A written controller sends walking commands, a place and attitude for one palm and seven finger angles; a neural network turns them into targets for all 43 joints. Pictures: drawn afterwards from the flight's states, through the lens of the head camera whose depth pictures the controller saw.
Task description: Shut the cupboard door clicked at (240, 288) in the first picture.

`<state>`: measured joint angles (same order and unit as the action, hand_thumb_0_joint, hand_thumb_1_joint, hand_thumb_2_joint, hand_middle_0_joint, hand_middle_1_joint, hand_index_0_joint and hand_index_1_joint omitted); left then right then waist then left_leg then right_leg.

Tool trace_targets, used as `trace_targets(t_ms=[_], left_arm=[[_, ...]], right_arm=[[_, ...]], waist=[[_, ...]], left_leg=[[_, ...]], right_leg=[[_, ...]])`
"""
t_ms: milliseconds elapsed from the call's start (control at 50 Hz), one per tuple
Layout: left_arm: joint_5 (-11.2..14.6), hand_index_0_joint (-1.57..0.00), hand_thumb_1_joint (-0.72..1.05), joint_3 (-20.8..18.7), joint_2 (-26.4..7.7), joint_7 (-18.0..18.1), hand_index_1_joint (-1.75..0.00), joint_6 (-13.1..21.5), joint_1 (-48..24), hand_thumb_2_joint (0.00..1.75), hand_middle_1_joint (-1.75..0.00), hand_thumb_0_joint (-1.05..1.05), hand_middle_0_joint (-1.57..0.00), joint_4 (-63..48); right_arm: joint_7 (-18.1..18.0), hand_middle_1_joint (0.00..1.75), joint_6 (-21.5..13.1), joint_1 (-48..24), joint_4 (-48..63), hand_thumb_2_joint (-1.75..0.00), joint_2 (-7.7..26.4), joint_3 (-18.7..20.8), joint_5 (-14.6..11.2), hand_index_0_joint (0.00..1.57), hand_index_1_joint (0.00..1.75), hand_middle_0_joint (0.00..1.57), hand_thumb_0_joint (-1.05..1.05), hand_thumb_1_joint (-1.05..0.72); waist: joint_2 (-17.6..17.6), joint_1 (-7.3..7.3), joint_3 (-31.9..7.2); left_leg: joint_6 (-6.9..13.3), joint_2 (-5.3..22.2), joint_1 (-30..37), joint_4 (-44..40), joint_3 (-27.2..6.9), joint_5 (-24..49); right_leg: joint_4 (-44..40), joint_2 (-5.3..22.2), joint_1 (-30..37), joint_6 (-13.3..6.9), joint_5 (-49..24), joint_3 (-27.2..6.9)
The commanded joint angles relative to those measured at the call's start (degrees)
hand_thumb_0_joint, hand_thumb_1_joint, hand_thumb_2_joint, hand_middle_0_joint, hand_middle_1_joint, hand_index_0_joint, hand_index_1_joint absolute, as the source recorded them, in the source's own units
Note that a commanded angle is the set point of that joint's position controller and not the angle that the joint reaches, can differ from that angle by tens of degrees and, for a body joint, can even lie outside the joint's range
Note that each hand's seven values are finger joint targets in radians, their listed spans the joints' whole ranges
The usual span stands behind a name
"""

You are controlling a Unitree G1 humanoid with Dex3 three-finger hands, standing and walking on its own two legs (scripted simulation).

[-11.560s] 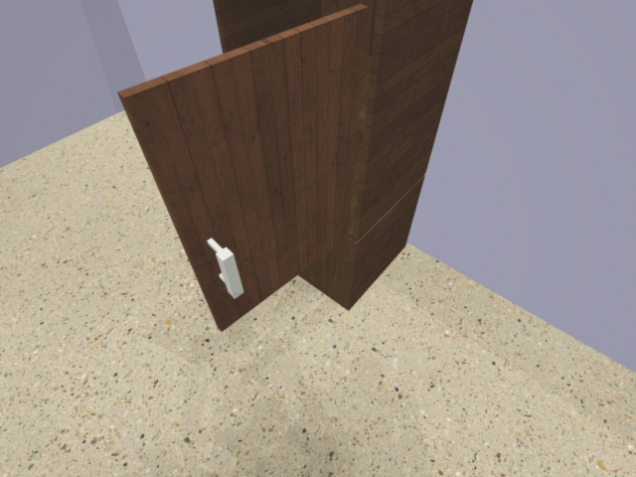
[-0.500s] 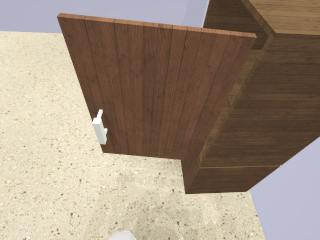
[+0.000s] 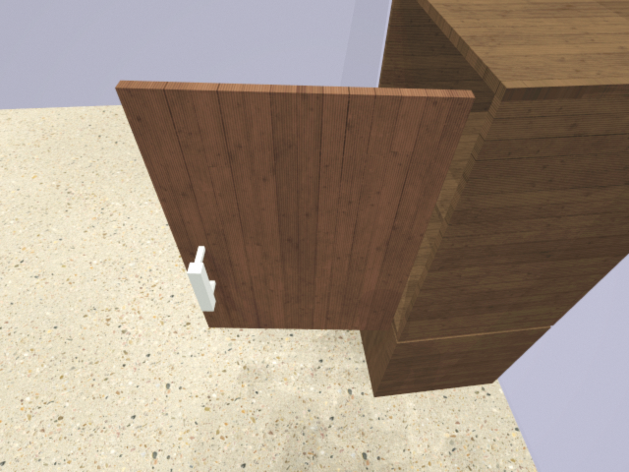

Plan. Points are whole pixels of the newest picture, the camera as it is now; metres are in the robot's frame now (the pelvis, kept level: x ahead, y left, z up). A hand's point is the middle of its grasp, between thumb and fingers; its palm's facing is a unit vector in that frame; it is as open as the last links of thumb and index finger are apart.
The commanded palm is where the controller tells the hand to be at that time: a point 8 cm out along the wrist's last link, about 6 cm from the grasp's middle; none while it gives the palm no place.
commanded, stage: come to a stop and stand still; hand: left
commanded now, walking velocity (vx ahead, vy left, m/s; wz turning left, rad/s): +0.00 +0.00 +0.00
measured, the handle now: (204, 278) +0.45 +0.22 -0.10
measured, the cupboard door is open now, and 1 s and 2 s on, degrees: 83 83 83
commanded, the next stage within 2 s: look again from close up in 0.54 s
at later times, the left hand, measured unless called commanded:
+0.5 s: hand out of the picture +0.01 +0.16 -0.18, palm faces +0.02 -0.99 -0.15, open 7.3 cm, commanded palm none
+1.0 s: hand out of the picture -0.01 +0.19 -0.18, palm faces +0.01 -0.99 -0.16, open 7.3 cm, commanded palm none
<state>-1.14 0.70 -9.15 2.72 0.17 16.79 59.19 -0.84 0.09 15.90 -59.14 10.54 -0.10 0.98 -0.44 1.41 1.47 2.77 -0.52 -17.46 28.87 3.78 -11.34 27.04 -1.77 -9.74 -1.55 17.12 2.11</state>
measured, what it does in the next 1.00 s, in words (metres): stands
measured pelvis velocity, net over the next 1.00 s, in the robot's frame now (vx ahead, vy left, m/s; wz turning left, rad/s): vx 0.02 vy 0.02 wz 0.00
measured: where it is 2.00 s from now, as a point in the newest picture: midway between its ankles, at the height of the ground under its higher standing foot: outside the picture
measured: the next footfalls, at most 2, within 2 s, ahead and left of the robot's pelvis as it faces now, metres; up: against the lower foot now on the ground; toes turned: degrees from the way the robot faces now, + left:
right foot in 1.48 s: +0.08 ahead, -0.07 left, +0.00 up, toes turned +2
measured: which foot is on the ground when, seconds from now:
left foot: down 0.00-1.00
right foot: down 0.00-1.00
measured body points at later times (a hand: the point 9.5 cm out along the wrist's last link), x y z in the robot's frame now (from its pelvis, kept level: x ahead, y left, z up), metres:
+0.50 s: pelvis +0.02 +0.00 +0.00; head +0.02 +0.02 +0.45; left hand +0.01 +0.21 -0.16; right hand +0.04 -0.23 -0.15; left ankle +0.05 +0.08 -0.74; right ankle -0.03 -0.10 -0.74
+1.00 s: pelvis +0.02 +0.02 +0.01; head +0.02 +0.05 +0.45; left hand +0.00 +0.24 -0.16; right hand +0.03 -0.21 -0.14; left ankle +0.05 +0.08 -0.74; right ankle -0.03 -0.10 -0.74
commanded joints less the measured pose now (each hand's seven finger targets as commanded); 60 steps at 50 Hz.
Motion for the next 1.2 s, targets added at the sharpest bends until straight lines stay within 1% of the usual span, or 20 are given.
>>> trace_targets(t_ms=[0,20,60,80,120,240,280,360,420,480,520,580,620,660,720,820,920,1060,1120,1180], left_arm=[[0.45,-0.2,0.9,-0.91,-6.19,0.16,-0.3,1.74,3.64,0.9,-0.3,0.0,-0.2,-2.09],[0.33,-0.2,0.9,-0.77,-6.21,0.06,-0.3,1.91,3.87,0.9,-0.3,0.0,-0.2,-2.1],[0.51,-0.2,0.9,-0.63,-5.69,-0.04,-0.3,1.84,3.66,0.9,-0.3,0.0,-0.2,-1.82],[0.53,-0.2,0.9,-0.49,-5.54,-0.07,-0.3,1.9,3.78,0.9,-0.3,0.0,-0.2,-1.67],[0.52,-0.2,0.9,-0.35,-5.49,-0.06,-0.3,2.06,4.34,0.9,-0.3,0.0,-0.2,-1.52],[0.78,-0.2,0.9,-0.09,-5.26,0.18,-0.3,2.16,6.26,0.9,-0.3,0.0,-0.2,-0.57],[0.75,-0.2,0.9,-0.12,-5.15,0.18,-0.3,1.95,6.21,0.9,-0.3,0.0,-0.2,-0.31],[0.68,-0.2,0.9,-0.16,-5.14,0.25,-0.3,1.79,6.5,0.9,-0.3,0.0,-0.2,0.14],[0.5,-0.2,0.9,-0.13,-5.04,0.18,-0.3,1.71,6.54,0.9,-0.3,0.0,-0.2,0.32],[0.56,-0.2,0.9,-0.13,-5.25,0.15,-0.3,1.58,6.12,0.9,-0.3,0.0,-0.2,0.6],[0.43,-0.2,0.9,-0.13,-5.27,0.1,-0.3,1.61,6.42,0.9,-0.3,0.0,-0.2,0.65],[0.53,-0.2,0.9,0.0,-5.33,-0.02,-0.3,1.46,6.11,0.9,-0.3,0.0,-0.2,0.99],[0.35,-0.2,0.9,-0.05,-5.33,-0.02,-0.3,1.48,6.2,0.9,-0.3,0.0,-0.2,0.95],[0.47,-0.2,0.9,0.02,-5.37,-0.05,-0.3,1.33,6.13,0.9,-0.3,0.0,-0.2,1.33],[0.34,-0.2,0.9,-0.12,-5.54,-0.06,-0.3,1.35,6.29,0.9,-0.3,0.0,-0.2,1.35],[0.36,-0.2,0.9,-0.07,-5.49,-0.11,-0.3,1.19,6.45,0.9,-0.3,0.0,-0.2,1.65],[0.32,-0.2,0.9,-0.07,-5.45,-0.14,-0.3,1.0,6.79,0.9,-0.3,0.0,-0.2,2.1],[0.29,-0.2,0.9,-0.17,-5.3,-0.07,-0.3,0.78,7.2,0.9,-0.3,0.0,-0.2,2.58],[0.17,-0.2,0.9,-0.2,-5.11,-0.06,-0.3,0.63,7.39,0.9,-0.3,0.0,-0.2,2.65],[0.18,-0.2,0.9,-0.26,-4.88,-0.04,-0.3,0.56,7.83,0.9,-0.3,0.0,-0.2,2.93]], right_arm=[[-0.23,0.3,-1.33,1.56,3.8,-0.9,4.82,0.79,0.02,0.2,0.3,0.2,0.0,-0.9],[-0.2,0.3,-1.49,1.72,3.64,-0.9,4.5,0.6,0.1,0.2,0.3,0.2,0.0,-0.9],[-0.17,0.3,-1.21,2.61,3.33,-0.9,4.47,0.58,0.05,0.2,0.3,0.2,0.0,-0.9],[-0.13,0.3,-1.21,2.96,3.05,-0.9,4.55,0.51,0.04,0.2,0.3,0.2,0.0,-0.9],[-0.13,0.3,-1.39,3.25,2.37,-0.9,4.16,0.35,-0.06,0.2,0.3,0.2,0.0,-0.9],[-0.42,0.3,-2.03,3.17,0.54,-0.9,4.26,-0.02,-0.3,0.2,0.3,0.2,0.0,-0.9],[-0.48,0.3,-1.93,2.73,-0.05,-0.9,4.36,0.01,-0.35,0.2,0.3,0.2,0.0,-0.9],[-0.58,0.3,-2.01,2.01,-0.83,-0.9,4.33,0.0,-0.44,0.2,0.3,0.2,0.0,-0.9],[-0.55,0.3,-1.83,1.33,-1.13,-0.9,4.21,0.04,-0.5,0.2,0.3,0.2,0.0,-0.9],[-0.54,0.3,-1.82,0.95,-1.48,-0.9,4.69,0.06,-0.44,0.2,0.3,0.2,0.0,-0.9],[-0.55,0.3,-1.9,0.66,-1.56,-0.9,4.53,0.04,-0.53,0.2,0.3,0.2,0.0,-0.9],[-0.49,0.3,-1.73,0.07,-1.75,-0.9,5.24,0.1,-0.44,0.2,0.3,0.2,0.0,-0.9],[-0.52,0.3,-1.81,0.09,-1.82,-0.9,5.04,0.17,-0.54,0.2,0.3,0.2,0.0,-0.9],[-0.52,0.3,-1.77,-0.22,-2.04,-0.9,5.47,0.09,-0.47,0.2,0.3,0.2,0.0,-0.9],[-0.56,0.3,-1.95,-0.07,-2.2,-0.9,5.42,0.16,-0.56,0.2,0.3,0.2,0.0,-0.9],[-0.52,0.3,-1.89,0.23,-2.57,-0.9,5.72,0.14,-0.59,0.2,0.3,0.2,0.0,-0.9],[-0.5,0.3,-1.87,0.37,-3.02,-0.9,5.78,0.15,-0.6,0.2,0.3,0.2,0.0,-0.9],[-0.59,0.3,-2.06,1.36,-3.47,-0.9,5.94,0.33,-0.57,0.2,0.3,0.2,0.0,-0.9],[-0.63,0.3,-1.99,1.63,-3.49,-0.9,5.68,0.44,-0.65,0.2,0.3,0.2,0.0,-0.9],[-0.68,0.3,-2.02,1.92,-3.56,-0.9,5.8,0.56,-0.6,0.2,0.3,0.2,0.0,-0.9]], waist=[[-2.43,-0.3,0.16],[-1.27,-0.62,0.87],[2.29,-0.15,2.54],[3.85,-0.16,3.07],[3.31,-0.22,3.43],[1.39,-0.97,-0.12],[1.73,-1.05,0.76],[0.19,-1.3,1.27],[1.79,-1.42,3.25],[0.26,-1.28,2.6],[0.89,-1.51,2.59],[0.11,-1.33,2.75],[1.06,-1.42,2.74],[0.08,-1.43,2.86],[1.13,-1.64,2.33],[1.42,-1.59,2.68],[1.27,-1.74,3.33],[0.34,-1.77,1.78],[0.33,-1.95,3.13],[0.02,-1.83,2.3]], left_leg=[[-0.23,5.87,2.33,-4.6,-8.98,-1.05],[-0.14,5.7,2.04,-4.28,-8.54,1.04],[-0.33,4.93,1.92,-4.52,-8.09,-1.74],[-0.4,4.69,2.13,-4.29,-7.73,-0.81],[-0.41,4.7,3.13,-4.39,-7.23,1.61],[-0.04,5.26,5.06,-3.95,-7.14,8.69],[-0.04,5.45,5.12,-4.6,-7.08,7.61],[0.09,5.63,5.84,-5.26,-7.19,8.56],[0.12,5.62,5.47,-6.13,-7.23,6.52],[0.01,5.76,6.08,-6.99,-7.46,6.28],[0.17,5.81,6.31,-7.11,-7.4,6.81],[-0.05,5.9,6.84,-8.09,-7.68,4.52],[0.13,6.03,6.99,-8.2,-7.62,5.47],[0.08,6.09,7.06,-8.95,-8.02,4.14],[0.31,6.34,7.5,-9.1,-7.9,6.02],[0.36,6.45,7.39,-10.33,-8.44,4.25],[0.43,6.59,6.64,-11.81,-9.01,1.96],[0.46,6.99,7.7,-13.14,-10.0,2.32],[0.51,7.17,6.83,-14.32,-10.53,0.67],[0.27,7.31,7.73,-14.96,-10.87,0.17]], right_leg=[[-5.5,6.95,-3.82,-2.95,-0.13,-6.66],[-5.9,7.14,-3.77,-3.01,-2.93,-6.55],[-6.79,7.45,-5.23,-3.12,0.68,-7.36],[-7.09,7.51,-5.66,-3.06,0.35,-7.52],[-7.1,7.51,-5.82,-2.92,-2.39,-7.39],[-4.95,7.49,-1.29,-1.93,-11.67,-6.88],[-5.25,7.42,-1.62,-1.7,-10.24,-6.77],[-5.64,7.44,-1.36,-1.39,-10.43,-6.61],[-6.8,7.28,-2.2,-1.19,-8.86,-6.49],[-7.0,7.46,-1.8,-1.06,-8.16,-6.6],[-7.37,7.46,-1.49,-0.89,-8.74,-6.29],[-7.86,7.55,-2.15,-0.73,-6.66,-6.4],[-8.0,7.39,-1.7,-0.62,-7.51,-6.1],[-8.13,7.53,-1.93,-0.57,-6.27,-6.3],[-8.2,7.6,-1.05,-0.39,-7.58,-5.79],[-8.44,7.6,-1.01,-0.21,-6.14,-5.59],[-8.4,7.69,-0.91,-0.06,-5.0,-5.13],[-7.52,7.83,-0.31,0.31,-5.05,-4.37],[-7.4,7.68,-0.57,0.44,-4.54,-3.95],[-7.01,7.72,-0.82,0.54,-4.43,-3.89]])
